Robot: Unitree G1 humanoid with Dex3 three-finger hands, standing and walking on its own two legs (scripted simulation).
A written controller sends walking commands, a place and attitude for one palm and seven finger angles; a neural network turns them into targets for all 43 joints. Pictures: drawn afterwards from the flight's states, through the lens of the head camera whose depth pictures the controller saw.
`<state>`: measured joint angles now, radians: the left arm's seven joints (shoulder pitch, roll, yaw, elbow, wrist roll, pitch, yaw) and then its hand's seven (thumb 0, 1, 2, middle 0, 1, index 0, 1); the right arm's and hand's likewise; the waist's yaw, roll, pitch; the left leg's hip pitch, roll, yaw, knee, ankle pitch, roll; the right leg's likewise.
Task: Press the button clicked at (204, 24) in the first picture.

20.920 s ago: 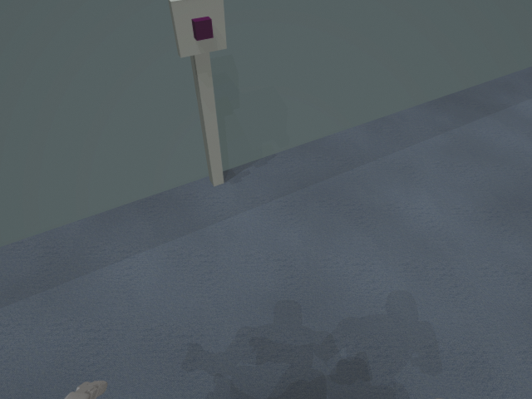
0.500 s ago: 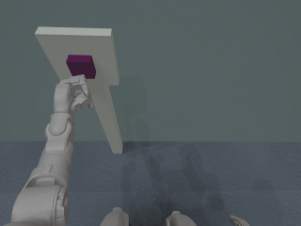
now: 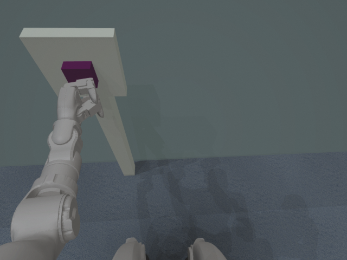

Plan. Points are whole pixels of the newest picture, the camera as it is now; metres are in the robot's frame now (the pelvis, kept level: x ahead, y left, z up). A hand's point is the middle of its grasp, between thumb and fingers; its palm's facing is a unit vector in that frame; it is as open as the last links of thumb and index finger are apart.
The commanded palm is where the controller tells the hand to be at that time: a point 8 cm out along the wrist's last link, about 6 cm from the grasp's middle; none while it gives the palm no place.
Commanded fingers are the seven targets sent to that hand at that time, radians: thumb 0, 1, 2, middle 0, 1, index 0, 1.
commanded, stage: press the button with the knuckle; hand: left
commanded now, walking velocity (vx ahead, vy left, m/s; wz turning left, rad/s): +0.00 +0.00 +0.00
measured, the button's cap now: (81, 73) +0.53 +0.19 +0.10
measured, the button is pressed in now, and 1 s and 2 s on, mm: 4 6 0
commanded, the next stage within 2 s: hold the button down briefly in 0.36 s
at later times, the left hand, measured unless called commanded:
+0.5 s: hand (97, 97) +0.48 +0.16 +0.06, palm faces +0.01 -1.00 -0.04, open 3.7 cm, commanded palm +0.49 +0.20 +0.07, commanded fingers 0.00 0.90 0.90 -1.30 -1.50 -1.30 -1.50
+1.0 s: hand (97, 99) +0.48 +0.16 +0.06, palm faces +0.02 -1.00 -0.04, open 3.7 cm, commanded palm +0.45 +0.20 +0.07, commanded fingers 0.00 0.90 0.90 -1.30 -1.50 -1.30 -1.50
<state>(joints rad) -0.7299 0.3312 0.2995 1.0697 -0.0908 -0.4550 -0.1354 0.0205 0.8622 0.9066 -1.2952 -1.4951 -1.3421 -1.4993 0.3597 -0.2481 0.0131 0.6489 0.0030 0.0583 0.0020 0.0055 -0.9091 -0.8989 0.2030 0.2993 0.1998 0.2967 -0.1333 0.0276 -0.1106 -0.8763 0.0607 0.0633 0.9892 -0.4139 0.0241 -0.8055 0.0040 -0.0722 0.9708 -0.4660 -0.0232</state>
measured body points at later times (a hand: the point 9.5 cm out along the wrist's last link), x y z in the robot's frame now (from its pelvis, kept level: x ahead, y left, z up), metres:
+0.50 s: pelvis -0.03 +0.00 -0.02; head +0.09 +0.02 +0.42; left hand +0.48 +0.21 +0.07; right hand -0.02 -0.26 -0.13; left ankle +0.03 +0.11 -0.68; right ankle +0.00 -0.11 -0.68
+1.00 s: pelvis -0.03 +0.01 -0.02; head +0.08 +0.03 +0.42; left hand +0.47 +0.21 +0.07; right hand -0.03 -0.26 -0.13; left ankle +0.03 +0.11 -0.68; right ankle +0.00 -0.11 -0.68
